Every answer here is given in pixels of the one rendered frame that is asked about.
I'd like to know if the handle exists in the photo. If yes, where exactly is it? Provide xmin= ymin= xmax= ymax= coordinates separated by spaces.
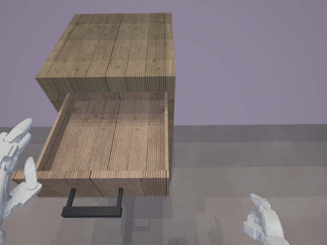
xmin=61 ymin=188 xmax=123 ymax=218

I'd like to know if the robot right forearm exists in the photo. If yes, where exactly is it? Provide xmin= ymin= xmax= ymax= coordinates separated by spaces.
xmin=264 ymin=235 xmax=289 ymax=245

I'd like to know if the cabinet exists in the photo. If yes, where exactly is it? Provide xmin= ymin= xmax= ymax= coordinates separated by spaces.
xmin=35 ymin=13 xmax=176 ymax=181

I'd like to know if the right robot hand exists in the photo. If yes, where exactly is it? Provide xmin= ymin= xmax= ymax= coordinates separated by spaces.
xmin=244 ymin=193 xmax=284 ymax=243

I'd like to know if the drawer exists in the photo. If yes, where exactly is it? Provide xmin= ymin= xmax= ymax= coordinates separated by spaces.
xmin=10 ymin=92 xmax=169 ymax=198

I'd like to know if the left robot hand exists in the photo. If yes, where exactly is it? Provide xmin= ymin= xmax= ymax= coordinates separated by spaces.
xmin=0 ymin=118 xmax=42 ymax=228

